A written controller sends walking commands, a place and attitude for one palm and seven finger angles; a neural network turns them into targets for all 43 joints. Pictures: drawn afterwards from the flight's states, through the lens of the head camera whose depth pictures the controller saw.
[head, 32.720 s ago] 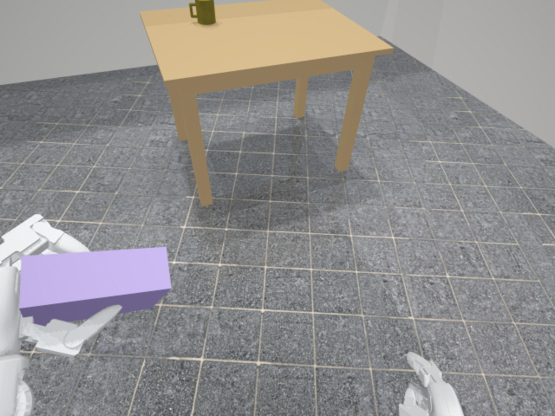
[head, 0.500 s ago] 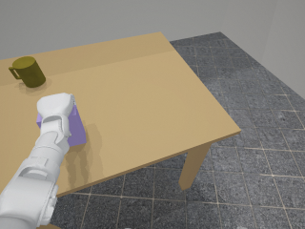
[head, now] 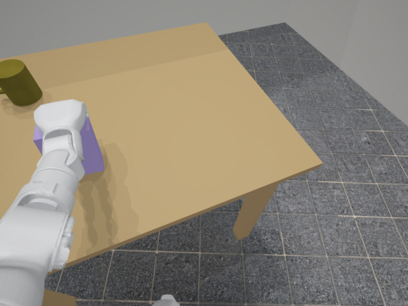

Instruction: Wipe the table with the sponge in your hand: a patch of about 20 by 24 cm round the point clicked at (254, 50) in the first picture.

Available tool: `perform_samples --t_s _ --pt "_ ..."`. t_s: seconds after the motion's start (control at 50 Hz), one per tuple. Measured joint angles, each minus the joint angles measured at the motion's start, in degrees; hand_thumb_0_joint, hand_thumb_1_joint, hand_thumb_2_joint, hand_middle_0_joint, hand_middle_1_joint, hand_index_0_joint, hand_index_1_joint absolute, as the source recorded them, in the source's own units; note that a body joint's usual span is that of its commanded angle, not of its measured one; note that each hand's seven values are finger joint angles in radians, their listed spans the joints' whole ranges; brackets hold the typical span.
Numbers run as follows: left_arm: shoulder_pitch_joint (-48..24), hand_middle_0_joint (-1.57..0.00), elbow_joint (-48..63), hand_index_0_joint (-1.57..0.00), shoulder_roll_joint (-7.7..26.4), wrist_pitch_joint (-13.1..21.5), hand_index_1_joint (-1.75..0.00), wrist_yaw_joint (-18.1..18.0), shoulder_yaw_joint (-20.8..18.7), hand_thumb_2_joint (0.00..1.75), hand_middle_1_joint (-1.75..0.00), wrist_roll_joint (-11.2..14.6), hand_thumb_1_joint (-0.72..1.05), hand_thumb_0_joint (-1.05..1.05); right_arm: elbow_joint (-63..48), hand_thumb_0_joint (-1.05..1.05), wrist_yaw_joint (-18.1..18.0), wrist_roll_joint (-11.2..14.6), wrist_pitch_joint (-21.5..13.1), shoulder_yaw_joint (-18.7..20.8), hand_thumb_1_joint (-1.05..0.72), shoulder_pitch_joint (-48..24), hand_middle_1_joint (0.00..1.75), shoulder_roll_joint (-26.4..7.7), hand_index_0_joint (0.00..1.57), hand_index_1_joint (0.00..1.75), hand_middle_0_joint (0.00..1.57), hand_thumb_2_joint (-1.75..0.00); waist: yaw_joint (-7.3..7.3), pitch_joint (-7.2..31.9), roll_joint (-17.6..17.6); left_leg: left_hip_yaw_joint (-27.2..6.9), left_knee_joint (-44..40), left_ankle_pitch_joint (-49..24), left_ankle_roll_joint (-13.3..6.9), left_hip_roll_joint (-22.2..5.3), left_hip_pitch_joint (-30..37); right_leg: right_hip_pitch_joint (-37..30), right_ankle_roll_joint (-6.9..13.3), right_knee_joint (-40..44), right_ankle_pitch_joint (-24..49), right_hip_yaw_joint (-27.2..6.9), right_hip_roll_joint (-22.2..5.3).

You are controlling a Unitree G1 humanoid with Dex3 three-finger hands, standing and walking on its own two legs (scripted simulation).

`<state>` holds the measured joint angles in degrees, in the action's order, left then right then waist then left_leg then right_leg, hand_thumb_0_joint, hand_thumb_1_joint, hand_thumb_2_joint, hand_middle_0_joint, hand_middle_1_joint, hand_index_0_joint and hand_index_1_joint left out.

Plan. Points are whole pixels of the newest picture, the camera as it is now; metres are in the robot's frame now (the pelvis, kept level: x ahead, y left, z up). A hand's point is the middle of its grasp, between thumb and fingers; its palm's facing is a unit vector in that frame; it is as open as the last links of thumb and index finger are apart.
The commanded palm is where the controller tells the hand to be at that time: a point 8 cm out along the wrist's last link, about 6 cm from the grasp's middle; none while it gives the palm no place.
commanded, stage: slide back across to the first lane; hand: left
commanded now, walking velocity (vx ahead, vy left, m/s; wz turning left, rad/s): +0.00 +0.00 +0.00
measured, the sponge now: (75, 156) +0.44 +0.29 +0.00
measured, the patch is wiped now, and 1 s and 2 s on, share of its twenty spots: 0.95 0.95 0.95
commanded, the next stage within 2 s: wipe back along the first lane in 0.58 s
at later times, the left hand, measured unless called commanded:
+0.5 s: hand (38, 138) +0.44 +0.35 +0.05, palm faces -0.13 -0.03 -0.99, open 9.4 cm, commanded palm +0.42 +0.34 +0.10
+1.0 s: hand (32, 152) +0.41 +0.35 +0.05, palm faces -0.07 -0.02 -1.00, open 9.4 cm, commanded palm +0.38 +0.33 +0.09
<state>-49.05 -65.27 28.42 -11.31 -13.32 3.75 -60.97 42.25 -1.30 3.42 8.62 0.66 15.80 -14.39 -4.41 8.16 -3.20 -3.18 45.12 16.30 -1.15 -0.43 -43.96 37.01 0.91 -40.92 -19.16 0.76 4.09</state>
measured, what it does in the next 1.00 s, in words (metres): stands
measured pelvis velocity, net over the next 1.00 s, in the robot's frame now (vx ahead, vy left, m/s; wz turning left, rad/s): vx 0.04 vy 0.02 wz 0.01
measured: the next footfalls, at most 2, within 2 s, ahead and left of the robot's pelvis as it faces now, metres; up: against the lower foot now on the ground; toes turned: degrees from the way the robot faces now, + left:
none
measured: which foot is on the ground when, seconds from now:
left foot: down 0.00-1.00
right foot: down 0.00-1.00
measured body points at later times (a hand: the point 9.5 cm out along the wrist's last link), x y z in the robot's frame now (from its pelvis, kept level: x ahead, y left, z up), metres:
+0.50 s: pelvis +0.03 +0.01 +0.01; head +0.08 +0.02 +0.46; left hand +0.44 +0.34 +0.11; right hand +0.09 -0.27 -0.11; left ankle +0.05 +0.10 -0.71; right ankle +0.00 -0.12 -0.71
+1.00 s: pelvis +0.04 +0.02 +0.01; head +0.08 +0.02 +0.46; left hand +0.41 +0.35 +0.10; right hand +0.16 -0.24 -0.11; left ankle +0.05 +0.10 -0.71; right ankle +0.00 -0.12 -0.71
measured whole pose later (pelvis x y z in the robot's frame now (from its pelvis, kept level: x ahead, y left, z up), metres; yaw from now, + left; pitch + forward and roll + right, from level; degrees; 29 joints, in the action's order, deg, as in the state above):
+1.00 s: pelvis +0.04 +0.02 +0.01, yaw +1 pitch +11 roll -3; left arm -26.9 -43.5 30.7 -8.2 -10.9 -0.9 -58.6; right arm 38.2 -0.1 4.3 11.8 0.8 12.1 -14.5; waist -0.8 7.7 -2.9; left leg -2.4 41.1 18.4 -2.7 0.9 -33.6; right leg 25.5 0.0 -34.4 -20.0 -0.1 2.7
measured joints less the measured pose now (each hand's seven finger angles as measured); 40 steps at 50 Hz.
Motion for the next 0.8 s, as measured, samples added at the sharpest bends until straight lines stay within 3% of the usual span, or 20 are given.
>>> perform_samples --t_s 0.34,0.6,0.72,0.8 --pt "5.83 -0.81 3.23 -0.83 4.36 2.03 -1.43 1.66 -6.71 1.16 -1.41 -1.04 -0.52 0.00 -1.42 0.00 0.37 0.36 0.56 -0.58 -0.91 1.21 0.30 -0.37 0.20 0.30 0.20 -0.90 -1.12 -0.33 0.62 1.06 -2.01 1.01 -0.38 -0.41 4.29 -4.43 -0.18 3.11 0.00 -1.24 0.24" --pt "12.82 -0.79 10.50 -0.81 6.75 7.30 -1.44 5.37 -7.40 1.14 -1.42 0.11 -0.49 0.00 -2.26 0.00 0.03 0.45 1.14 0.63 -0.91 -0.44 0.30 -1.52 0.20 0.30 0.20 -0.90 1.49 -0.63 1.05 0.55 -3.03 2.19 -0.81 0.20 7.53 -8.62 -0.41 5.66 -0.65 -0.79 -0.28" --pt "15.86 -0.79 13.82 -0.80 6.16 9.01 -1.45 4.57 -8.49 1.14 -1.43 0.12 -0.49 -0.01 -3.13 0.00 0.48 0.29 1.80 0.82 -0.91 -2.18 0.30 -1.37 0.20 0.30 0.20 -0.90 2.28 -0.69 0.87 0.76 -2.97 2.56 -1.09 0.47 8.01 -9.14 -0.58 5.70 -0.96 -0.96 -0.57" --pt "17.52 -0.78 16.05 -0.80 5.13 7.82 -1.45 3.40 -7.54 1.13 -1.43 0.50 -0.48 -0.01 -3.61 0.00 0.92 0.39 2.17 0.87 -0.91 -2.86 0.30 -1.08 0.20 0.30 0.20 -0.90 2.81 -0.56 0.59 0.80 -3.01 2.58 -1.26 0.74 8.18 -9.32 -0.75 5.67 -1.08 -0.96 -0.83"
